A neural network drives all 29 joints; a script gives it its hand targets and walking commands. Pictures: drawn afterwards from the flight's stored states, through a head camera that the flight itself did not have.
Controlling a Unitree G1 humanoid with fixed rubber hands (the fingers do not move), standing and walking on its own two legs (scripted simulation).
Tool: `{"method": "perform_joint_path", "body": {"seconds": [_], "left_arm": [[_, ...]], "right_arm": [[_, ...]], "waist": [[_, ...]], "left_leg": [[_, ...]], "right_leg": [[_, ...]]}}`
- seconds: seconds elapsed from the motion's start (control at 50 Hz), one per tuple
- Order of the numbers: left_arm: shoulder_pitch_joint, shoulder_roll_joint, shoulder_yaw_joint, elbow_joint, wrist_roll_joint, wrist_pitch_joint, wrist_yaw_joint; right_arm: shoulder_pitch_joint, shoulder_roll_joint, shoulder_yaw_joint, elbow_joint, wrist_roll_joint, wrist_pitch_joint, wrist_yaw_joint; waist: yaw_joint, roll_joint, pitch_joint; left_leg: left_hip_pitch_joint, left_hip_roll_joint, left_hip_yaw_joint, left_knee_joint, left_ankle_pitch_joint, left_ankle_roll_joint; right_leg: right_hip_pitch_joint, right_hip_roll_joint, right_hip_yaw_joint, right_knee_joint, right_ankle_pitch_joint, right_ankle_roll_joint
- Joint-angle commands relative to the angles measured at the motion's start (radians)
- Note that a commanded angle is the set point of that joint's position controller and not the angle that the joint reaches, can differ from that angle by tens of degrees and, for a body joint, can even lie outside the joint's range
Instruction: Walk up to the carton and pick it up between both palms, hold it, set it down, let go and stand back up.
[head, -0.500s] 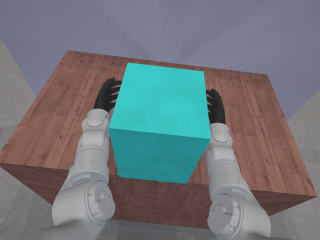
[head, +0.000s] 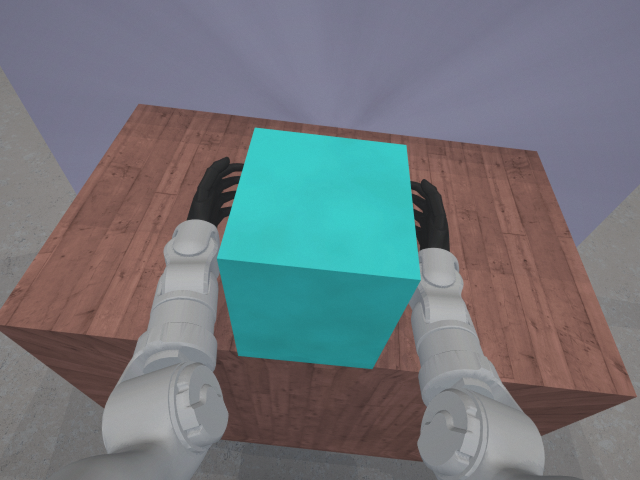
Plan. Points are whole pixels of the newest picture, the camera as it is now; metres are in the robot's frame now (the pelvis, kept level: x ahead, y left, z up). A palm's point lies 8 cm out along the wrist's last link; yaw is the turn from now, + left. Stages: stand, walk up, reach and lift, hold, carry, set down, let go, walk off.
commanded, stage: reach and lift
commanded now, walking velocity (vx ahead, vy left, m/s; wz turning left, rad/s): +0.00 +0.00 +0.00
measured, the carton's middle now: (317, 256) +0.40 +0.05 +0.03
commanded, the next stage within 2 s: none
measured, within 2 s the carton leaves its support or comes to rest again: leaves its support in 0.16 s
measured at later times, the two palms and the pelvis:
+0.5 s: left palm (214, 210) +0.39 +0.18 +0.12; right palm (454, 238) +0.39 -0.11 +0.11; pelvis -0.01 -0.01 +0.00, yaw +0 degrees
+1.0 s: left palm (212, 196) +0.38 +0.18 +0.15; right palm (467, 225) +0.38 -0.11 +0.14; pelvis -0.02 +0.00 +0.00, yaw +1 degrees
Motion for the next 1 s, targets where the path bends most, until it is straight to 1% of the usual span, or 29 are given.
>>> {"method": "perform_joint_path", "body": {"seconds": [0.0,0.02,0.08,0.1,0.14,0.16,0.22,0.28,0.32,0.38,0.4,0.42,0.48,0.52,0.54,0.56,0.58,0.6,0.62,0.66,0.68,0.72,0.76,0.8,0.82,0.86,0.92,0.98], "left_arm": [[-0.5,-0.468,-0.259,0.013,-0.009,-0.003,-0.084],[-0.503,-0.472,-0.264,0.007,-0.013,-0.002,-0.083],[-0.49,-0.495,-0.301,-0.008,-0.03,0.01,-0.079],[-0.487,-0.5,-0.308,-0.016,-0.034,0.016,-0.077],[-0.472,-0.513,-0.334,-0.024,-0.048,0.03,-0.075],[-0.471,-0.511,-0.339,-0.03,-0.052,0.038,-0.076],[-0.467,-0.512,-0.361,-0.065,-0.062,0.066,-0.083],[-0.45,-0.511,-0.366,-0.076,-0.07,0.104,-0.092],[-0.441,-0.518,-0.376,-0.095,-0.07,0.128,-0.095],[-0.455,-0.514,-0.385,-0.131,-0.077,0.156,-0.097],[-0.458,-0.516,-0.392,-0.141,-0.081,0.164,-0.096],[-0.463,-0.519,-0.401,-0.154,-0.084,0.171,-0.095],[-0.471,-0.521,-0.411,-0.184,-0.087,0.189,-0.095],[-0.476,-0.518,-0.416,-0.197,-0.089,0.203,-0.095],[-0.474,-0.512,-0.414,-0.19,-0.088,0.212,-0.094],[-0.482,-0.516,-0.42,-0.208,-0.09,0.219,-0.092],[-0.478,-0.51,-0.41,-0.202,-0.083,0.23,-0.092],[-0.48,-0.511,-0.411,-0.209,-0.083,0.24,-0.091],[-0.473,-0.508,-0.408,-0.211,-0.08,0.251,-0.091],[-0.477,-0.508,-0.413,-0.221,-0.085,0.269,-0.089],[-0.477,-0.514,-0.419,-0.225,-0.089,0.276,-0.086],[-0.495,-0.523,-0.441,-0.255,-0.099,0.281,-0.078],[-0.51,-0.531,-0.463,-0.28,-0.11,0.281,-0.066],[-0.509,-0.531,-0.473,-0.289,-0.109,0.288,-0.058],[-0.493,-0.528,-0.474,-0.287,-0.11,0.298,-0.056],[-0.476,-0.526,-0.482,-0.305,-0.116,0.313,-0.057],[-0.471,-0.523,-0.491,-0.338,-0.118,0.336,-0.06],[-0.466,-0.529,-0.514,-0.386,-0.128,0.358,-0.061]], "right_arm": [[-0.575,0.461,0.34,-0.026,-0.001,-0.087,0.11],[-0.578,0.463,0.348,-0.028,0.005,-0.09,0.109],[-0.594,0.459,0.391,-0.043,0.036,-0.101,0.105],[-0.599,0.459,0.409,-0.048,0.051,-0.101,0.104],[-0.611,0.452,0.442,-0.066,0.073,-0.102,0.101],[-0.601,0.449,0.45,-0.057,0.082,-0.095,0.099],[-0.586,0.443,0.487,-0.064,0.118,-0.073,0.094],[-0.598,0.434,0.523,-0.091,0.156,-0.049,0.087],[-0.604,0.421,0.537,-0.109,0.18,-0.037,0.085],[-0.617,0.407,0.553,-0.124,0.208,-0.018,0.084],[-0.632,0.401,0.561,-0.14,0.221,-0.015,0.084],[-0.635,0.397,0.563,-0.144,0.227,-0.011,0.083],[-0.641,0.387,0.578,-0.154,0.247,0.001,0.08],[-0.636,0.373,0.568,-0.144,0.254,0.015,0.08],[-0.638,0.365,0.561,-0.138,0.259,0.024,0.081],[-0.636,0.358,0.551,-0.133,0.258,0.029,0.082],[-0.627,0.347,0.541,-0.112,0.258,0.04,0.084],[-0.635,0.339,0.534,-0.122,0.259,0.042,0.085],[-0.626,0.33,0.524,-0.112,0.26,0.05,0.085],[-0.649,0.314,0.515,-0.129,0.267,0.054,0.086],[-0.665,0.308,0.515,-0.142,0.271,0.053,0.087],[-0.674,0.297,0.51,-0.143,0.278,0.052,0.088],[-0.698,0.294,0.525,-0.158,0.29,0.047,0.092],[-0.692,0.286,0.531,-0.138,0.301,0.055,0.096],[-0.69,0.283,0.539,-0.139,0.308,0.062,0.096],[-0.681,0.28,0.564,-0.147,0.33,0.073,0.091],[-0.667,0.271,0.587,-0.137,0.359,0.092,0.087],[-0.692,0.27,0.634,-0.192,0.397,0.1,0.082]], "waist": [[-0.006,0.098,-0.493],[-0.005,0.092,-0.502],[-0.005,0.099,-0.523],[0.0,0.102,-0.538],[-0.004,0.102,-0.551],[-0.012,0.093,-0.538],[-0.022,0.078,-0.513],[-0.02,0.063,-0.464],[-0.018,0.072,-0.455],[-0.023,0.069,-0.439],[-0.02,0.071,-0.447],[-0.027,0.073,-0.443],[-0.032,0.077,-0.437],[-0.041,0.076,-0.418],[-0.039,0.082,-0.392],[-0.047,0.085,-0.387],[-0.049,0.08,-0.351],[-0.048,0.086,-0.355],[-0.056,0.083,-0.332],[-0.056,0.084,-0.332],[-0.056,0.09,-0.341],[-0.068,0.105,-0.365],[-0.068,0.114,-0.414],[-0.072,0.121,-0.406],[-0.072,0.112,-0.388],[-0.077,0.101,-0.388],[-0.087,0.101,-0.374],[-0.086,0.102,-0.409]], "left_leg": [[0.307,-0.033,0.128,0.052,0.397,-0.015],[0.31,-0.031,0.127,0.052,0.405,-0.015],[0.339,-0.029,0.12,0.065,0.459,-0.023],[0.344,-0.029,0.12,0.066,0.469,-0.023],[0.345,-0.029,0.114,0.07,0.482,-0.023],[0.341,-0.029,0.112,0.065,0.466,-0.02],[0.339,-0.032,0.106,0.051,0.435,-0.016],[0.317,-0.039,0.101,0.031,0.374,-0.005],[0.321,-0.039,0.099,0.027,0.363,-0.008],[0.327,-0.041,0.097,0.019,0.331,-0.005],[0.331,-0.041,0.096,0.02,0.327,-0.005],[0.34,-0.042,0.094,0.02,0.326,-0.007],[0.351,-0.045,0.093,0.018,0.304,-0.005],[0.356,-0.043,0.09,0.01,0.275,-0.005],[0.354,-0.044,0.091,0.006,0.253,-0.004],[0.364,-0.042,0.089,0.002,0.245,-0.007],[0.367,-0.041,0.089,-0.004,0.221,-0.004],[0.374,-0.041,0.09,-0.006,0.208,-0.005],[0.38,-0.041,0.09,-0.008,0.196,-0.004],[0.387,-0.042,0.087,-0.01,0.174,-0.004],[0.393,-0.041,0.086,-0.006,0.178,-0.007],[0.42,-0.039,0.081,0.001,0.189,-0.016],[0.451,-0.036,0.076,0.014,0.219,-0.022],[0.469,-0.035,0.068,0.015,0.228,-0.026],[0.473,-0.034,0.066,0.017,0.227,-0.023],[0.477,-0.038,0.062,0.022,0.248,-0.021],[0.485,-0.041,0.056,0.026,0.272,-0.023],[0.494,-0.048,0.049,0.04,0.313,-0.025]], "right_leg": [[0.063,0.041,-0.097,-0.005,0.264,0.039],[0.065,0.042,-0.099,-0.004,0.277,0.039],[0.07,0.048,-0.101,-0.004,0.32,0.035],[0.075,0.049,-0.101,-0.004,0.333,0.034],[0.086,0.05,-0.098,0.0,0.369,0.032],[0.092,0.048,-0.096,-0.004,0.367,0.033],[0.12,0.044,-0.091,-0.004,0.392,0.04],[0.147,0.036,-0.082,-0.007,0.397,0.049],[0.156,0.036,-0.081,-0.009,0.391,0.046],[0.146,0.036,-0.081,-0.02,0.353,0.043],[0.143,0.036,-0.08,-0.021,0.345,0.042],[0.137,0.037,-0.082,-0.022,0.342,0.042],[0.127,0.037,-0.079,-0.028,0.321,0.042],[0.11,0.039,-0.081,-0.037,0.271,0.039],[0.1,0.038,-0.079,-0.045,0.233,0.034],[0.082,0.041,-0.085,-0.05,0.205,0.033],[0.068,0.042,-0.085,-0.058,0.159,0.03],[0.053,0.043,-0.088,-0.063,0.133,0.028],[0.045,0.043,-0.088,-0.069,0.111,0.027],[0.026,0.044,-0.093,-0.077,0.07,0.025],[0.022,0.045,-0.096,-0.077,0.067,0.023],[0.002,0.049,-0.103,-0.077,0.062,0.02],[-0.01,0.055,-0.109,-0.075,0.072,0.016],[-0.015,0.057,-0.111,-0.074,0.072,0.014],[-0.014,0.057,-0.11,-0.076,0.072,0.016],[0.004,0.058,-0.108,-0.073,0.11,0.02],[0.024,0.059,-0.106,-0.067,0.141,0.023],[0.047,0.063,-0.103,-0.058,0.19,0.027]]}}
